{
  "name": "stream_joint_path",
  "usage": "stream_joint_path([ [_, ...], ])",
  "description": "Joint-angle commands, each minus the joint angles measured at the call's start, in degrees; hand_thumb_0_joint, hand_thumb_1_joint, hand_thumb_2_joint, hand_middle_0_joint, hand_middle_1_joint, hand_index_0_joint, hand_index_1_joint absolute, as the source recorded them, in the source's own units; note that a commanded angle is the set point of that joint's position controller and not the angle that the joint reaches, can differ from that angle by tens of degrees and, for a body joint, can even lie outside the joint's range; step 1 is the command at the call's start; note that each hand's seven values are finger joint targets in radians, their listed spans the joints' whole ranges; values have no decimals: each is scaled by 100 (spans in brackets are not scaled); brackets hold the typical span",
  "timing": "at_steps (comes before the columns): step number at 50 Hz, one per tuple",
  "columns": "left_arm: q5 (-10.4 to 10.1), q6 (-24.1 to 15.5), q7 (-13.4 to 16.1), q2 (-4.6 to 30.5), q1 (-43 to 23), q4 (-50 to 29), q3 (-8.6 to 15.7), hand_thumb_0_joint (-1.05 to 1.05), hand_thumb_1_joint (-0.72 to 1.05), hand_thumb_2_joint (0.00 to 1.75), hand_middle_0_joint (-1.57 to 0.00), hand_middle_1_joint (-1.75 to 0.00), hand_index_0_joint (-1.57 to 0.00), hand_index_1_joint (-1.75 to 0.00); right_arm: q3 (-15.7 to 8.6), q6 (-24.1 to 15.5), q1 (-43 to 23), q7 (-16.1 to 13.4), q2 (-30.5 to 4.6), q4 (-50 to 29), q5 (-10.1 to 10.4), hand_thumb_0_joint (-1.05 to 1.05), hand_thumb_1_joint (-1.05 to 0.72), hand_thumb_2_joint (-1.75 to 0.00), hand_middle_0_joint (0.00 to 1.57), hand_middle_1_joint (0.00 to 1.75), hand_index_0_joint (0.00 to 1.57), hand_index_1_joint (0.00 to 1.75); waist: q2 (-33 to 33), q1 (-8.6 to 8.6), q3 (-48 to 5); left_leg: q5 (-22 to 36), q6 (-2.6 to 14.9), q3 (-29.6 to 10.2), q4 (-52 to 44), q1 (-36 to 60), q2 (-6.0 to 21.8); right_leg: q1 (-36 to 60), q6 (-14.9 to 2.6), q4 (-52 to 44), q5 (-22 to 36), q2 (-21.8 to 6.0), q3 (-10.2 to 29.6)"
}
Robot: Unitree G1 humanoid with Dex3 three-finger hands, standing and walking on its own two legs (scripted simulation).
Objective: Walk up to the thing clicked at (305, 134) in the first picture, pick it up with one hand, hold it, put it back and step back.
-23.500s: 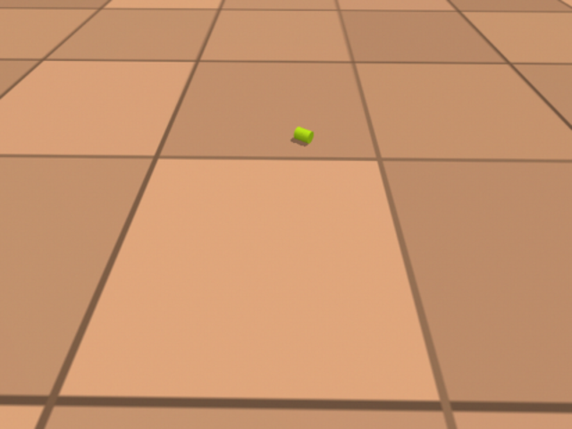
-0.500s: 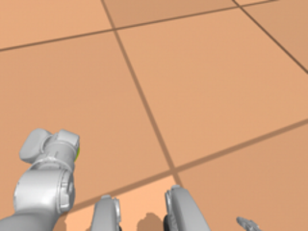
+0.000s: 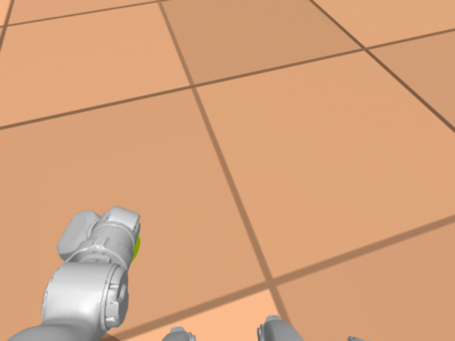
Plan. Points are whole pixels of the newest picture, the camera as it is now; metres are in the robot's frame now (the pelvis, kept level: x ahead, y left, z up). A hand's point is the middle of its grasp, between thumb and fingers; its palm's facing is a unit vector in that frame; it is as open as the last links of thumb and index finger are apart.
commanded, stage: lift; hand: left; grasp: from above
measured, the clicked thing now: (110, 243) +0.36 +0.24 -0.10
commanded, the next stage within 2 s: hold in 0.12 s
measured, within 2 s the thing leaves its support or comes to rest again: neither
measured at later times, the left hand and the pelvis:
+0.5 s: hand (92, 230) +0.36 +0.24 -0.01, palm faces -0.13 -0.46 -0.88, open 12.0 cm; pelvis +0.03 +0.01 +0.04, yaw +1 degrees
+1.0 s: hand (89, 216) +0.37 +0.23 +0.02, palm faces -0.09 -0.45 -0.89, open 12.0 cm; pelvis +0.04 +0.00 +0.05, yaw +1 degrees
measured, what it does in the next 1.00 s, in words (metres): rises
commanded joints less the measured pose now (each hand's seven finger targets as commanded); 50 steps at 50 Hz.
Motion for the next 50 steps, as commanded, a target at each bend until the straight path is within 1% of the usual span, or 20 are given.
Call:
stream_joint_path([
  [1,418,45,260,1303,-2456,-1025,-268,0,65,91,-94,-78,-94,-79,-290,-181,172,-13,-987,-403,79,0,-87,-89,20,30,20,30,-47,-119,-2195,1068,122,136,-1066,1716,-326,1656,136,-1341,1031,210,-9],
  [4,391,96,228,1065,-2425,-939,-341,0,63,90,-92,-81,-92,-81,-272,-179,184,19,-975,-409,86,0,-87,-89,20,30,20,30,-14,-81,-1933,1115,103,106,-1301,1818,-333,1762,120,-1468,1109,197,-42],
  [7,333,123,214,1032,-2328,-946,-335,0,59,92,-90,-82,-89,-83,-298,-152,119,42,-996,-482,100,0,-88,-89,20,30,20,30,-79,24,-1929,1379,116,198,-1392,1965,-398,2102,122,-1622,1389,196,-48],
  [8,299,124,194,948,-2338,-1016,-335,0,61,93,-91,-83,-90,-84,-312,-139,125,43,-996,-491,80,0,-88,-89,20,30,20,30,-109,-24,-2052,1476,103,183,-1433,2093,-388,2188,131,-1607,1520,206,-52],
  [10,348,146,180,953,-2365,-981,-362,0,62,94,-92,-84,-91,-85,-309,-111,99,55,-1007,-500,83,0,-88,-89,20,30,20,30,-38,38,-1881,1494,90,182,-1555,2170,-395,2232,129,-1670,1560,193,-76],
  [12,416,163,158,848,-2286,-969,-445,0,61,92,-94,-79,-92,-81,-294,-87,86,73,-980,-539,98,0,-88,-89,20,30,20,30,-103,0,-1869,1547,107,195,-1645,2322,-408,2368,135,-1760,1645,200,-86],
  [18,496,134,161,813,-2318,-893,-422,0,64,91,-96,-78,-93,-81,-327,-18,80,99,-984,-567,75,0,-89,-89,20,30,20,30,-195,89,-1812,1800,117,242,-1806,2478,-442,2601,126,-1843,1999,188,-70],
  [24,521,115,247,822,-2408,-1011,-446,0,63,93,-95,-80,-93,-83,-309,18,8,112,-984,-623,56,0,-89,-90,20,30,20,30,-268,74,-1792,1834,138,238,-1990,2796,-434,2773,123,-2004,2033,187,-89],
  [26,489,127,247,692,-2407,-1093,-501,0,61,92,-94,-79,-91,-83,-294,58,15,113,-970,-661,54,0,-89,-90,20,30,20,30,-211,49,-1836,2010,142,262,-1979,2846,-472,2875,124,-2004,2315,167,-62],
  [27,525,130,267,796,-2435,-1114,-461,0,64,94,-96,-80,-93,-83,-318,61,5,117,-987,-637,50,0,-89,-90,20,30,20,30,-270,119,-1883,2070,145,265,-1970,2839,-466,2941,131,-1991,2421,162,-73],
  [30,502,147,285,770,-2408,-1139,-447,0,60,96,-94,-81,-91,-85,-318,115,10,126,-988,-676,37,0,-90,-90,20,30,20,30,-271,62,-1894,2217,148,275,-1977,2877,-480,2993,131,-1968,2734,154,-48],
  [33,507,205,316,762,-2433,-1123,-459,0,63,96,-95,-82,-92,-86,-310,121,-42,152,-955,-678,38,0,-89,-90,20,30,20,30,-363,94,-1814,2066,172,286,-2061,2881,-500,3082,145,-2131,2570,142,-23],
  [34,494,230,336,824,-2329,-973,-423,0,64,95,-97,-80,-93,-84,-320,124,-103,148,-972,-693,38,0,-89,-90,20,30,20,30,-338,185,-1650,2002,160,317,-2088,2822,-503,3066,146,-2138,2431,140,-43],
  [36,458,223,320,630,-2396,-1180,-502,0,64,94,-97,-80,-93,-84,-307,122,-139,154,-925,-710,27,0,-89,-90,20,30,20,30,-225,121,-1742,2034,145,291,-2170,2970,-489,3110,130,-2170,2401,154,-46],
  [37,494,260,328,748,-2316,-1063,-459,0,61,96,-96,-80,-91,-84,-316,142,-128,154,-960,-716,38,0,-90,-90,20,30,20,30,-272,190,-1673,2045,147,274,-2181,2926,-483,3105,123,-2149,2352,154,-82],
  [41,432,295,310,690,-2309,-1116,-429,0,65,96,-98,-81,-94,-85,-352,190,-173,164,-955,-743,55,0,-90,-90,20,30,20,30,-377,161,-1856,2329,158,321,-2155,3020,-516,3373,164,-2127,3037,129,-24],
  [46,451,331,248,847,-2515,-1456,-361,0,67,93,-99,-78,-95,-82,-354,199,-173,145,-970,-770,68,0,-89,-90,20,30,20,30,-305,167,-1802,2369,160,292,-2300,3167,-495,3401,147,-2218,2831,149,-65],
  [47,447,391,235,638,-2343,-1140,-529,0,66,93,-100,-77,-96,-82,-327,197,-241,148,-946,-761,92,0,-90,-90,20,30,20,30,-315,209,-1539,2228,164,306,-2348,3099,-508,3351,147,-2297,2641,140,-79],
  [48,496,414,216,701,-2395,-1176,-511,0,65,92,-98,-77,-94,-82,-308,208,-205,152,-941,-751,93,0,-90,-90,20,30,20,30,-433,143,-1587,2163,193,302,-2333,3101,-506,3319,164,-2354,2625,136,-40],
  [50,475,407,193,750,-2381,-1217,-473,0,66,92,-100,-75,-95,-80,-332,184,-281,137,-943,-778,98,0,-89,-90,20,30,20,30,-358,213,-1627,2170,183,329,-2354,3084,-515,3380,166,-2340,2675,123,-26],
])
